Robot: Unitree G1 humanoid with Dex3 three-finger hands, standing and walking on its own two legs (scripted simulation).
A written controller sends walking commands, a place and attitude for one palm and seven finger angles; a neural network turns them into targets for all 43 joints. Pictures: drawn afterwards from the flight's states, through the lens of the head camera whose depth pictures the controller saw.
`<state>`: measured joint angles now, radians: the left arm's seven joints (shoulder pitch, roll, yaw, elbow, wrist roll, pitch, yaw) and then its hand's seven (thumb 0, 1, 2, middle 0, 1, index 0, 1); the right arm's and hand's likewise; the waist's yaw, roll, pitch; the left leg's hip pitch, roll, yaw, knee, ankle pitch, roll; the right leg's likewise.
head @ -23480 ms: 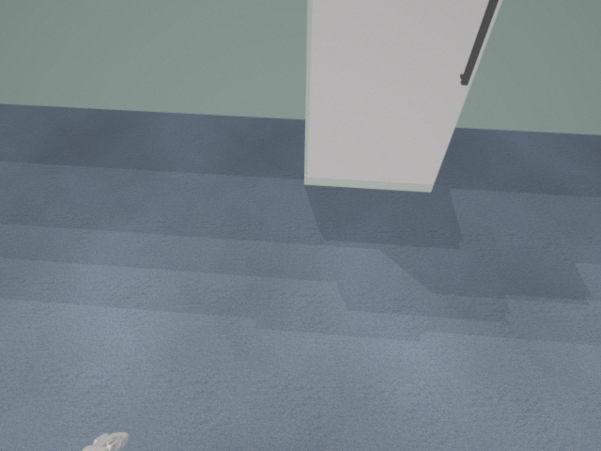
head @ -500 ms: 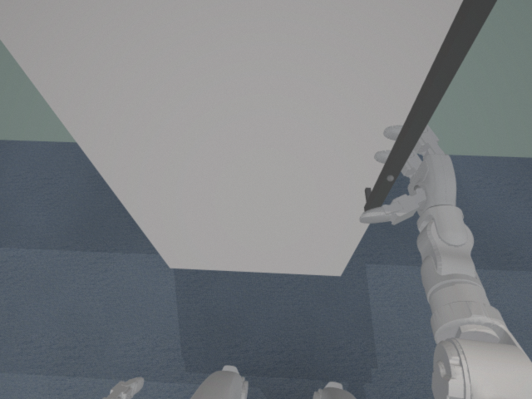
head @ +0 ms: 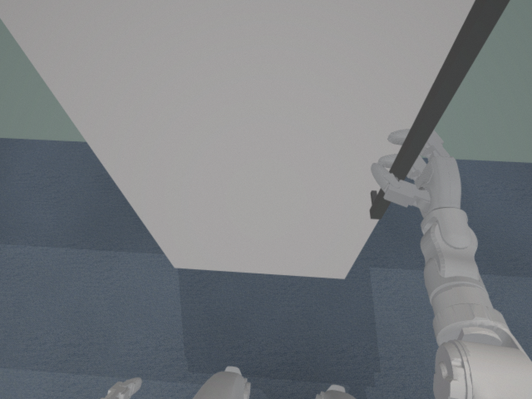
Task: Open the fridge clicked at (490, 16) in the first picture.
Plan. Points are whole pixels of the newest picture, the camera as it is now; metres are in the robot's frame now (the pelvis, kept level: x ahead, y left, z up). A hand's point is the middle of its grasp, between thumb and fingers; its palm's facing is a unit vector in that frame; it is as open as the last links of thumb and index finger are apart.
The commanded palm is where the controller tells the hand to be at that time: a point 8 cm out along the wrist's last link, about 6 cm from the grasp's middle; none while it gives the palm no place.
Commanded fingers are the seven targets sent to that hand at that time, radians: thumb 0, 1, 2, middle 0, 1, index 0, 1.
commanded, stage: grip the handle and tug to test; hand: right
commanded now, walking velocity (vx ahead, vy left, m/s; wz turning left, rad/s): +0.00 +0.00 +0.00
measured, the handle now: (418, 120) +0.50 -0.14 +0.14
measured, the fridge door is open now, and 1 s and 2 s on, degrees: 0 2 26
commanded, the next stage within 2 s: pull the door a little, standing still in 0.86 s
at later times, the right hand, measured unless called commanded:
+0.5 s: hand (393, 178) +0.44 -0.12 +0.07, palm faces -0.08 +1.00 -0.01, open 5.7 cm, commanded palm +0.41 -0.18 +0.07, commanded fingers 0.00 -0.90 -0.90 0.45 1.40 0.45 1.40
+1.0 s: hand (394, 189) +0.42 -0.12 +0.07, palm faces -0.11 +0.99 +0.00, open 5.9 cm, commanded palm +0.40 -0.18 +0.07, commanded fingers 0.00 -0.90 -0.90 0.45 1.40 0.45 1.40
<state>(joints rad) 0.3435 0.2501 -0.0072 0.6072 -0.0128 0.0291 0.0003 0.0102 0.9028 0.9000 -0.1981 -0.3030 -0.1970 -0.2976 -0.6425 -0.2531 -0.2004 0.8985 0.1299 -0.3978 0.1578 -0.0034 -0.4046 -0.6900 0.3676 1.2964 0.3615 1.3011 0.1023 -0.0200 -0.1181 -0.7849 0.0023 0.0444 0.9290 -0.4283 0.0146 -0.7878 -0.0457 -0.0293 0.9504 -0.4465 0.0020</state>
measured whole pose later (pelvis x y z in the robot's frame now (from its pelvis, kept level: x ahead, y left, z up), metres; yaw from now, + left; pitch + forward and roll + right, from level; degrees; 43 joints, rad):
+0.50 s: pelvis +0.01 +0.00 +0.00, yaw +0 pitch +16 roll +1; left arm 0.35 0.24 0.00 0.60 -0.01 0.04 -0.01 0.01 0.90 0.90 -0.20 -0.30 -0.20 -0.30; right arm -0.58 -0.23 -0.20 0.82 0.13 -0.37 0.14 0.01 -0.74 -0.82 0.36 1.36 0.35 1.38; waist 0.10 -0.02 -0.13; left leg -0.77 0.00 0.04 0.92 -0.44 0.01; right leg -0.76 -0.05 -0.04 0.93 -0.46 0.00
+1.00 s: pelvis +0.05 +0.00 +0.01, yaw +2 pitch +16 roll +0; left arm 0.34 0.24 0.01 0.53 -0.01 0.05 -0.03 0.01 0.90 0.90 -0.20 -0.30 -0.20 -0.30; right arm -0.27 -0.20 -0.15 0.47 0.18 -0.32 0.15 0.01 -0.76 -0.78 0.30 1.33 0.29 1.34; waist 0.08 -0.02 -0.14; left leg -0.67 -0.01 0.01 0.84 -0.45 0.01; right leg -0.66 -0.04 -0.05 0.86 -0.47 0.00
